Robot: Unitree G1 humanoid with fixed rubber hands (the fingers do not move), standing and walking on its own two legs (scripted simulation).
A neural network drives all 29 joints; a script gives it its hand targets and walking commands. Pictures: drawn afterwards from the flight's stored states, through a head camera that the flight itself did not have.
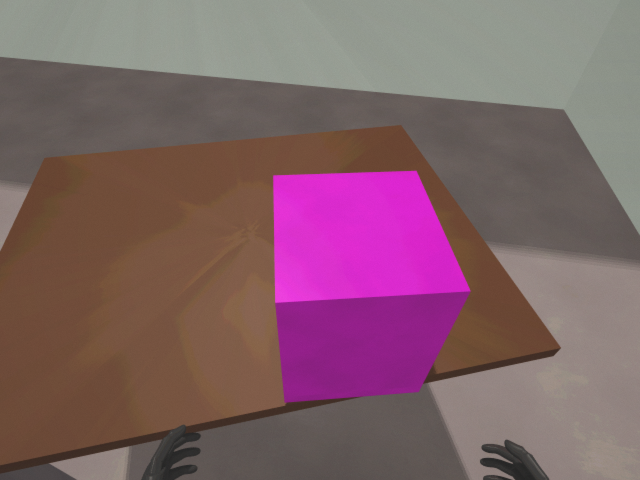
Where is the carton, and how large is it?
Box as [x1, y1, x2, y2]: [273, 171, 470, 402]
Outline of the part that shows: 416,171 273,175 275,305 285,402 418,391 470,291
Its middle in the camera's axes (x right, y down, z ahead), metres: +0.05 +0.07 +0.55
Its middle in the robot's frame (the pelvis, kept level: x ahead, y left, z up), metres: +0.39 -0.01 +0.03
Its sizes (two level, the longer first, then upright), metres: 0.210 0.200 0.250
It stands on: a table, 0.69 m high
